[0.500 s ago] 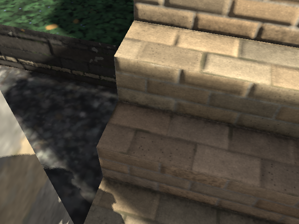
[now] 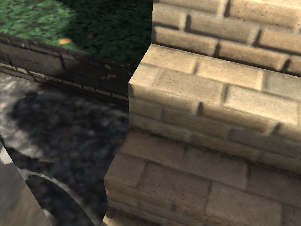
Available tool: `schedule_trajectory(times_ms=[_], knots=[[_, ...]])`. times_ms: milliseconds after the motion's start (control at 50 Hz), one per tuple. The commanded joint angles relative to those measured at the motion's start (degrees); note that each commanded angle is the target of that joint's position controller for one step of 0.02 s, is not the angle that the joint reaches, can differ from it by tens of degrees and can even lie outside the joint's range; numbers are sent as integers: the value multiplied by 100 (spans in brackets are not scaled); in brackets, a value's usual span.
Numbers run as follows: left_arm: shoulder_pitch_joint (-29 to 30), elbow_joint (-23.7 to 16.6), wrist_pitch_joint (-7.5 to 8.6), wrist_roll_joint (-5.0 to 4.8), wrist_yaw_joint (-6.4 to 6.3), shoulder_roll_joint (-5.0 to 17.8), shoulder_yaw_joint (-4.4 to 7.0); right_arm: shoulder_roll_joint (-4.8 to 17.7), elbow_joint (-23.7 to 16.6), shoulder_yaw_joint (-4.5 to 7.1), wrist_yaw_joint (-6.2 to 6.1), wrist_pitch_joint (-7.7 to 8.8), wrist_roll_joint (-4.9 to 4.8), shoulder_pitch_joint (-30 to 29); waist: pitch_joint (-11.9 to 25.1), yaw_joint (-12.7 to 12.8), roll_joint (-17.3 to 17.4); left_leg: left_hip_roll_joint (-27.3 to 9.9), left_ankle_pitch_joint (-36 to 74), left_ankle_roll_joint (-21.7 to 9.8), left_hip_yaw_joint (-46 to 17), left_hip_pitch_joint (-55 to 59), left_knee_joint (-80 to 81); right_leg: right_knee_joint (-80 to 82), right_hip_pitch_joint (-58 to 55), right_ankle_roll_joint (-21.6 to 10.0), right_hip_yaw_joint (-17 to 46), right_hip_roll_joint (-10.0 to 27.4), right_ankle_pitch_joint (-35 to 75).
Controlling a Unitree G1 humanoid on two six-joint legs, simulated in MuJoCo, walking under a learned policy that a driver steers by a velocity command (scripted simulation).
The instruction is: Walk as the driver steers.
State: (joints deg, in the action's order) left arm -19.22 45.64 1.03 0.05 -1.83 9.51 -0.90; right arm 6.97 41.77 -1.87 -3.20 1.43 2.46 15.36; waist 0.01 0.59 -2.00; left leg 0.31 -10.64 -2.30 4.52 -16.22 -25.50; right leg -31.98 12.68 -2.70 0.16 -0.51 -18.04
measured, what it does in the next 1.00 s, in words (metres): stands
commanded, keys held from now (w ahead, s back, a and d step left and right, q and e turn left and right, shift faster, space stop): no key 0.80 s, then w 0.20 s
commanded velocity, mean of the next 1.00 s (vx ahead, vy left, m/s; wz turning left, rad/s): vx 0.12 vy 0.00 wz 0.00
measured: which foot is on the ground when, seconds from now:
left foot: down 0.00-1.00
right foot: down 0.00-1.00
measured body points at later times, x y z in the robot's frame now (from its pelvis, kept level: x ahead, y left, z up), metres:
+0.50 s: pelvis +0.00 -0.01 +0.00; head +0.01 -0.01 +0.45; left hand +0.06 +0.21 -0.14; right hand +0.10 -0.23 -0.13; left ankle +0.04 +0.10 -0.74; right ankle -0.03 -0.12 -0.74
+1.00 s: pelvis +0.00 -0.03 +0.01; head +0.01 -0.03 +0.46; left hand +0.01 +0.18 -0.15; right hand +0.06 -0.26 -0.14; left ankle +0.04 +0.10 -0.74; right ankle -0.03 -0.12 -0.74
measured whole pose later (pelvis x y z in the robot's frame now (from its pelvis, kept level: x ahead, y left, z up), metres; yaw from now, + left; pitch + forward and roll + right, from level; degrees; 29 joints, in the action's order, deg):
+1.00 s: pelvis +0.00 -0.03 +0.01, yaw +0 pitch +0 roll +0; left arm -21.1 56.4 2.1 0.9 -2.6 6.7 0.0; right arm 9.1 56.3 0.6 -1.9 -1.5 1.2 13.3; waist -0.4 0.0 0.6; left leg -2.5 -7.5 0.6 3.0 -12.1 -19.7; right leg -18.4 5.4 -3.0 2.2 -3.8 -12.7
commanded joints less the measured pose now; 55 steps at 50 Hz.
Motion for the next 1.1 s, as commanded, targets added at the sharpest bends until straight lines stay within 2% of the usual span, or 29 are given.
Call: schedule_trajectory(times_ms=[20, 60, 80, 100, 120, 140, 180, 200, 220, 260, 320, 400, 420, 480, 500, 520, 540, 560, 620, 800, 820, 840, 860, 880, 900, 920, 980, 1000, 1100], knots=[[-618, -215, -69, 121, -29, 199, -10, 326, -558, 34, 13, 117, -87, -803, -128, 314, 967, -1065, 1551, -108, -1127, -154, 1176, 525, -441, -116, 379, 224, 623], [-561, -243, -36, 109, -12, 321, 59, 522, -435, 131, -4, 123, -58, -437, -26, 147, 772, -764, 996, 75, -857, 352, 1043, 918, -328, -55, 558, 400, 1152], [-451, -246, 6, 60, -34, 345, 77, 556, -346, 185, 13, 120, -57, -225, 18, -4, 567, -700, 1122, 103, -872, 615, 916, 1076, -309, -12, 624, 478, 1337], [-621, -157, 66, -67, -74, 427, 130, 604, -209, 253, 31, 97, -76, 43, 106, -57, 343, -674, 1347, 87, -839, 766, 723, 1129, -360, 111, 639, 536, 1396], [-515, -140, 116, -84, 11, 151, 38, 683, -278, 268, 153, -13, -159, -206, 109, -96, -384, -933, 2065, 70, -986, 867, 583, 1123, -163, 177, 687, 427, 1581], [-420, -178, 141, -105, 67, 10, 34, 702, -261, 296, 217, -52, -153, -238, 221, -120, -92, -957, 2291, 74, -955, 886, 498, 1133, -249, 168, 694, 450, 1602], [-385, -206, 147, -73, 114, 44, 90, 568, -217, 290, 277, -74, -146, -393, 324, -111, 240, -921, 2142, 112, -875, 827, 430, 1185, -377, 120, 706, 477, 1704], [-214, -224, 137, -10, 48, 258, 177, 450, -176, 278, 184, -28, -73, -421, 229, -181, 834, -815, 1887, 95, -745, 816, 406, 1200, -355, 61, 723, 538, 1537], [-178, -243, 128, 29, 19, 271, 205, 361, -173, 265, 148, -7, -69, -520, 190, -161, 784, -816, 1795, 94, -730, 746, 416, 1241, -345, 69, 739, 530, 1550], [-155, -228, 124, 5, 4, 128, 202, 442, -98, 328, 131, -23, -75, -499, 165, -186, 404, -834, 1603, 94, -740, 720, 392, 1258, -342, 76, 704, 507, 1628], [-180, -188, 138, -4, -4, 36, 210, 486, -1, 383, 127, -76, -62, -539, 204, -181, 123, -844, 1373, 99, -743, 706, 382, 1281, -412, 67, 701, 486, 1707], [-208, -145, 127, 14, -12, 75, 256, 483, 148, 410, 131, -122, -66, -558, 103, -183, 187, -822, 1055, 141, -709, 597, 433, 1310, -425, 41, 724, 487, 1700], [-337, -86, 121, -17, -16, 146, 284, 548, 224, 443, 129, -137, -98, -433, 210, -188, 155, -789, 823, 160, -688, 649, 484, 1331, -472, 59, 711, 446, 1589], [-363, -20, 104, 10, -31, 84, 298, 529, 361, 454, 124, -179, -79, -432, -36, -180, 181, -771, 548, 184, -675, 497, 560, 1386, -371, 43, 719, 427, 1467], [-646, 355, -33, 80, -82, 473, 437, 878, 557, 560, 238, -168, -247, -503, 15, -11, 573, -662, 337, 274, -779, 675, 615, 1431, -328, 177, 744, 398, 551], [-683, 392, -118, 98, -129, 472, 451, 781, 579, 552, 299, -137, -270, -568, -205, -18, 527, -666, 260, 296, -786, 631, 653, 1504, -124, 203, 749, 368, 327], [-647, 478, -177, 95, -159, 392, 433, 695, 670, 540, 325, -111, -245, -582, -318, -32, 375, -660, 135, 314, -784, 636, 676, 1563, 6, 206, 763, 346, 223], [-495, 496, -261, 134, -163, 295, 383, 657, 728, 523, 365, -74, -193, -595, -470, -52, 415, -687, -8, 364, -870, 589, 830, 1608, 97, 158, 816, 371, 309], [-524, 706, -306, 116, -166, 334, 386, 722, 960, 550, 375, -40, -172, -530, -393, -55, 268, -658, 83, 385, -830, 701, 845, 1640, 36, 126, 828, 380, 520], [-551, 1169, -230, 77, -176, 476, 353, 884, 1255, 541, 321, -112, -214, -434, -268, -99, 155, -644, 223, 412, -759, 846, 842, 1684, 23, 106, 854, 376, 1026], [-724, 1105, -8, -26, -147, -273, 136, 385, 1354, 425, 162, -167, -86, -132, -176, -231, -356, -693, 130, 246, -573, 770, 834, 1802, -126, -3, 739, 332, 1151], [-642, 1105, 89, -26, -136, -262, 105, 440, 1391, 406, 94, -215, -57, -114, -225, -215, -285, -642, 0, 209, -553, 700, 884, 1892, -146, -27, 790, 322, 891], [-546, 1042, 157, -41, -106, -63, 107, 581, 1284, 394, 65, -311, -90, -320, -143, -219, -143, -699, -4, 137, -557, 694, 921, 1919, -185, -61, 807, 276, 855], [-484, 994, 185, -1, -105, 159, 151, 652, 1278, 376, 46, -340, -82, -272, -207, -224, 130, -628, -117, 111, -576, 629, 993, 1990, -204, -75, 856, 324, 667], [-347, 898, 209, 49, -99, 174, 145, 645, 1193, 356, 38, -333, -70, -440, -405, -187, 240, -647, -13, 71, -585, 496, 1003, 1953, -158, -111, 865, 352, 804], [-377, 860, 202, 99, -54, 450, 201, 750, 1255, 341, 86, -303, -88, -160, -320, -169, 332, -721, -139, 6, -563, 483, 933, 1849, -294, -193, 903, 451, 699], [-402, 799, 226, 89, -6, 332, 158, 739, 1188, 326, 125, -231, -131, -182, -397, -79, 182, -658, -277, -37, -514, 344, 937, 1895, -248, -277, 963, 456, 381], [-292, 731, 226, 99, -3, 318, 146, 687, 1128, 303, 137, -202, -138, -256, -449, -71, 254, -646, -171, -27, -505, 265, 981, 1943, -245, -264, 1012, 481, 443], [-142, 616, 341, 14, 31, 227, 126, 687, 947, 290, 116, -111, -165, -232, -269, -58, 107, -673, 138, -95, -544, 359, 874, 1801, -465, -285, 992, 526, 918]])
Velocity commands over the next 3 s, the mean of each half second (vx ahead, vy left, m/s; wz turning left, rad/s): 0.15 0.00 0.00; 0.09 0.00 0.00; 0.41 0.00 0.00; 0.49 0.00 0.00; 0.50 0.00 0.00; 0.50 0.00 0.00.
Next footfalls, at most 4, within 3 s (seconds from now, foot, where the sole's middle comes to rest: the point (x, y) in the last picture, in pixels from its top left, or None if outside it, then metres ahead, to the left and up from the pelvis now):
none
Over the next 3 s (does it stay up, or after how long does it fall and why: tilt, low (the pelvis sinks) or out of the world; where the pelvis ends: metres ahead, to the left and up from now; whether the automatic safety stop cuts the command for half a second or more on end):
stays up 0.02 -0.04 0.01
